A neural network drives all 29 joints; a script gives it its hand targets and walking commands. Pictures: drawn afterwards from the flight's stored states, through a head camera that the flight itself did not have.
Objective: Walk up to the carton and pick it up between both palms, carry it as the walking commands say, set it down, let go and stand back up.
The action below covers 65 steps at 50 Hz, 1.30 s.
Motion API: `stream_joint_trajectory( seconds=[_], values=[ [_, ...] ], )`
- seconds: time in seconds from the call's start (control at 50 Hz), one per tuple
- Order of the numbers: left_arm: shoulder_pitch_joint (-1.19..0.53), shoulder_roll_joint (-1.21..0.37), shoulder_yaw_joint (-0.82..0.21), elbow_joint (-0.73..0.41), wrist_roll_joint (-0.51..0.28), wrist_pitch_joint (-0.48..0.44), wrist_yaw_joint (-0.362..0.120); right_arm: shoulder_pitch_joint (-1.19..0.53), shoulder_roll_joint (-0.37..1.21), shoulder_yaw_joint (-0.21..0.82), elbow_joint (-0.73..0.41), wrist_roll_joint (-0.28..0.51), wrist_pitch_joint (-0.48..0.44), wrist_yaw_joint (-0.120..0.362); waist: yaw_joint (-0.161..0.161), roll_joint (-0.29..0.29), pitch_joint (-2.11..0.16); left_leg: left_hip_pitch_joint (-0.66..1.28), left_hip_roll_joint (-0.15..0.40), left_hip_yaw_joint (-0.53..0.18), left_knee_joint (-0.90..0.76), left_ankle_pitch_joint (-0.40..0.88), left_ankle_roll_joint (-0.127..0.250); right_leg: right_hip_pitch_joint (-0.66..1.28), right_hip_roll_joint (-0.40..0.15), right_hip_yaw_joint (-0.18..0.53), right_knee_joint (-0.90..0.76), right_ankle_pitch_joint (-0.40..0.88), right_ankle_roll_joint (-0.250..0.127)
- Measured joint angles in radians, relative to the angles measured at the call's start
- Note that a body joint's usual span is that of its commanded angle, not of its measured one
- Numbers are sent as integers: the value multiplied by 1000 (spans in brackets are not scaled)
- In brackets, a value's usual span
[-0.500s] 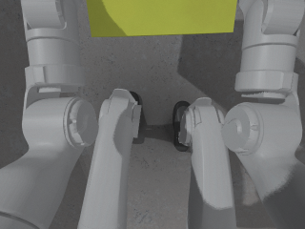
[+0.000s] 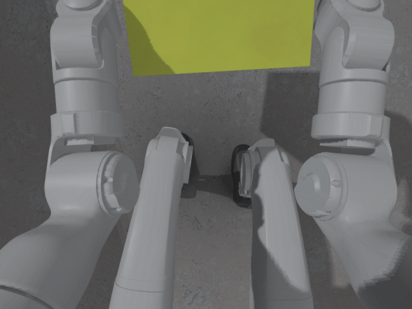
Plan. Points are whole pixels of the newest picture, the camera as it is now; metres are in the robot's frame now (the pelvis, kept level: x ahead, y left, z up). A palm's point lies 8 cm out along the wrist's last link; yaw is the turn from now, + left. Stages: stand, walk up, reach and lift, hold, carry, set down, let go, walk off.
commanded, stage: reach and lift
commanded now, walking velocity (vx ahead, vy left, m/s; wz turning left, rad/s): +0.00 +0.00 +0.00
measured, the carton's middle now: (216, 2) +0.55 +0.04 -0.16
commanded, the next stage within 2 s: none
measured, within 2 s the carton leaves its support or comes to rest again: neither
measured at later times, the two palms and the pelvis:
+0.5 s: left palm out of the picture +0.51 +0.19 -0.01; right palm out of the picture +0.54 -0.11 +0.00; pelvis +0.01 +0.00 +0.06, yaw +0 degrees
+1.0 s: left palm out of the picture +0.49 +0.18 +0.08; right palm out of the picture +0.51 -0.12 +0.09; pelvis +0.04 -0.01 +0.12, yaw +1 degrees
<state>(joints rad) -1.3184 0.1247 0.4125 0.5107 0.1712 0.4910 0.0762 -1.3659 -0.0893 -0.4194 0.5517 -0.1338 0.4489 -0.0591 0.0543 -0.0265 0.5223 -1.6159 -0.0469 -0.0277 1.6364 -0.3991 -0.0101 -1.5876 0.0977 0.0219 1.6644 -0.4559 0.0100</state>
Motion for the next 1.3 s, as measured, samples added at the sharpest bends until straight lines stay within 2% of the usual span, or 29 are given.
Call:
stream_joint_trajectory(
  seconds=[0.08, 0.16, 0.22, 0.38, 0.46, 0.54, 0.6, 0.66, 0.72, 0.94, 1.0, 1.12, 1.22, 1.3],
  values=[
    [6, 0, 12, -1, -6, 1, -5, 7, 14, -5, 5, -23, -11, 1, -7, -8, -1, 40, -3, -1, -34, 7, -1, 38, -3, 2, -30, 4, -2],
    [33, -15, 5, 2, 19, -16, -14, 47, 25, -12, -23, -20, -11, 3, 0, -5, 1, 83, 0, -5, -68, 9, -2, 83, -1, 1, -68, 10, -4],
    [70, -15, -3, -22, 3, -7, -13, 81, 47, -10, -37, -30, -16, 3, -8, -4, -1, 110, -2, -7, -97, 14, -1, 110, -4, 2, -97, 14, -4],
    [119, -39, -29, -41, -8, -8, -1, 155, 37, 21, -83, -1, -7, 0, -3, 11, 0, 186, -5, -7, -152, 22, 0, 187, -7, 7, -151, 21, -4],
    [138, -34, -20, -57, -18, -11, -2, 147, 48, 26, -70, -8, -15, -3, -11, -4, -1, 233, -3, 0, -179, 23, 1, 228, -6, 17, -173, 23, -4],
    [149, -43, -19, -11, 20, -12, -7, 159, 61, -10, -16, -42, -28, 13, -11, -8, -54, 245, -1, -6, -217, 33, -2, 241, -6, 14, -213, 35, -8],
    [185, -60, -36, -18, 24, -10, 0, 211, 65, -8, -24, -40, -36, 22, -9, 5, -70, 275, -3, -15, -254, 43, -3, 275, -8, 9, -255, 44, -12],
    [218, -65, -43, -67, -4, -14, -1, 251, 67, 32, -91, -9, -25, 7, -8, 3, -14, 359, -1, -11, -288, 44, -2, 355, -8, 16, -284, 46, -11],
    [233, -77, -10, -43, 5, -31, -15, 257, 93, 7, -71, -35, -32, 8, -17, -6, -44, 371, -4, -11, -315, 51, -3, 365, -12, 18, -306, 50, -12],
    [361, -106, -19, -22, 31, -37, -20, 370, 124, 24, -29, -50, -44, 7, -17, -9, -198, 432, -4, -18, -423, 70, -6, 425, -16, 19, -412, 68, -20],
    [423, -126, -17, -8, 48, -45, -29, 436, 143, 27, -16, -54, -52, 7, -18, -8, -302, 434, -1, -20, -458, 72, -3, 428, -14, 21, -452, 73, -19],
    [540, -184, 43, 86, 136, -60, -56, 552, 195, -30, 79, -123, -64, 24, -19, -5, -562, 450, 0, -17, -548, 73, 5, 445, -18, 31, -545, 76, -18],
    [605, -225, 98, 106, 202, -60, -77, 614, 232, -78, 119, -199, -75, 48, -23, 0, -622, 551, -3, -15, -632, 75, 11, 547, -25, 39, -630, 79, -18],
    [666, -245, 74, 72, 206, -70, -75, 674, 239, -56, 90, -201, -86, 59, -28, 13, -615, 619, -5, -21, -697, 89, 14, 619, -30, 37, -702, 94, -18]
  ],
)
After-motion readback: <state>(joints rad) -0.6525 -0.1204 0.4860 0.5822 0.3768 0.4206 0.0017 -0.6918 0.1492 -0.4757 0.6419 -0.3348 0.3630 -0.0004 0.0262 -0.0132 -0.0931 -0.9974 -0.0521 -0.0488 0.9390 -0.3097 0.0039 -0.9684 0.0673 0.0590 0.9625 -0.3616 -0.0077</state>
